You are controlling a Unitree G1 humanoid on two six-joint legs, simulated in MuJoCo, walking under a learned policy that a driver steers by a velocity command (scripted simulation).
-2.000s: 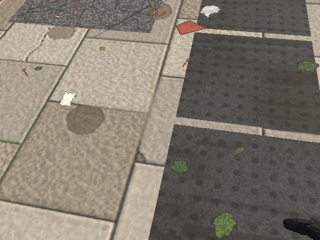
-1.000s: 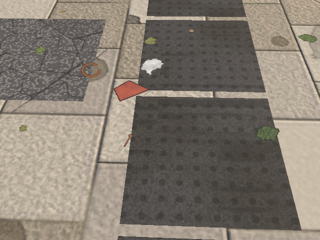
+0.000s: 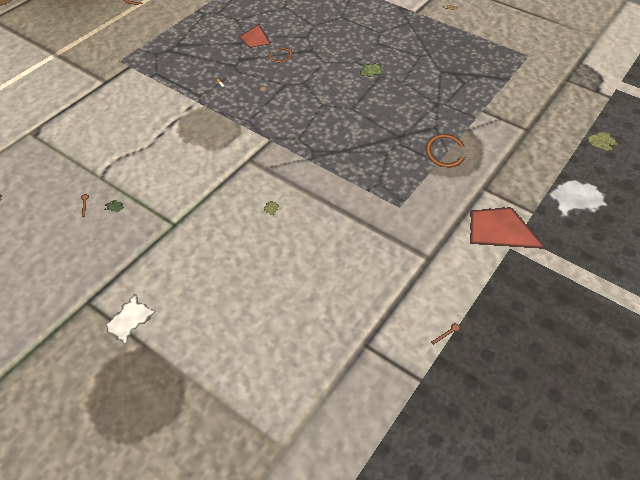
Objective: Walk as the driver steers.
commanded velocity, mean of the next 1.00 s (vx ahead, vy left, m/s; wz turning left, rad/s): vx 0.00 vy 0.00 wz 0.50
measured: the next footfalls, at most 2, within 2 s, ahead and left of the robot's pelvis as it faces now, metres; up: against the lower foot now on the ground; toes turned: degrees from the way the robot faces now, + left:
left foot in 0.02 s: +0.04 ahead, +0.12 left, +0.00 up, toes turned +3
right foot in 0.48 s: +0.09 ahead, -0.10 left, +0.00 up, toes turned +22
